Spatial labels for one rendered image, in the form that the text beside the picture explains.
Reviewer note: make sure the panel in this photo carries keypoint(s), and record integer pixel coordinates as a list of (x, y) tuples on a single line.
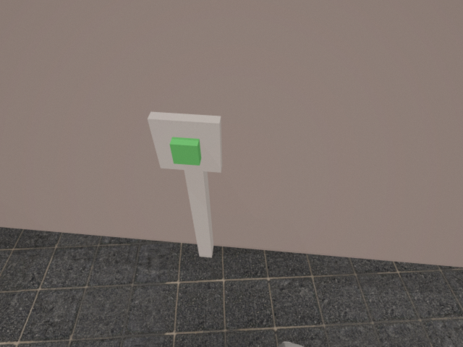
[(163, 127)]

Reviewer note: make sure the button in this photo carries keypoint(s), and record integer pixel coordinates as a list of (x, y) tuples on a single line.
[(185, 151)]

